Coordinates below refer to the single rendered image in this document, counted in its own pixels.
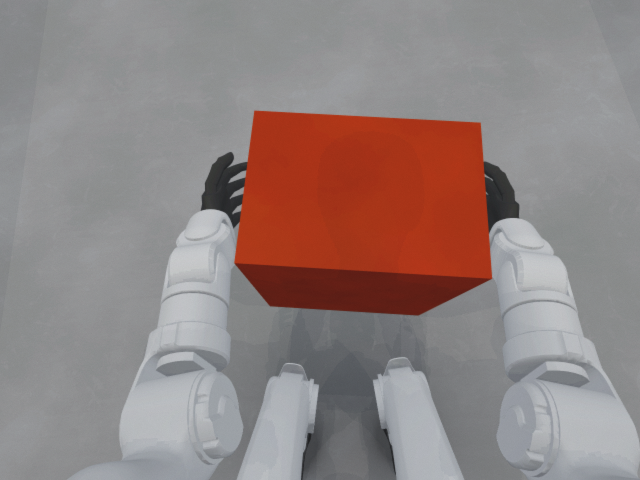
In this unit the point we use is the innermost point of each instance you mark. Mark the robot right foot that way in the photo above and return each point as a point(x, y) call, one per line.
point(386, 432)

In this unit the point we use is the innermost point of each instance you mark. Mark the right robot upper arm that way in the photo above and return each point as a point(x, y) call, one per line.
point(552, 431)

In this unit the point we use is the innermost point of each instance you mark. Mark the left robot forearm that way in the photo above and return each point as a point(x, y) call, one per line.
point(191, 333)

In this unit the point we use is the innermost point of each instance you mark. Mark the left robot upper arm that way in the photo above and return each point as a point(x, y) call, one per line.
point(178, 427)

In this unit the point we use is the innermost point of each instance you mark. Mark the robot right hand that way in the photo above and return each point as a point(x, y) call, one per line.
point(501, 202)

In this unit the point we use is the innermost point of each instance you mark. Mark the left robot thigh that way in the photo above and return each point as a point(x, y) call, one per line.
point(275, 450)

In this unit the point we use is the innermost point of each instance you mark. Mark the right robot forearm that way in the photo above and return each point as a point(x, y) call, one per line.
point(544, 338)

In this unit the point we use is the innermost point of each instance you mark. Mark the robot left hand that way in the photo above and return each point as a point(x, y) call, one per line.
point(218, 191)

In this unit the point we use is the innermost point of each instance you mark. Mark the carton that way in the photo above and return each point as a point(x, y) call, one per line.
point(363, 214)

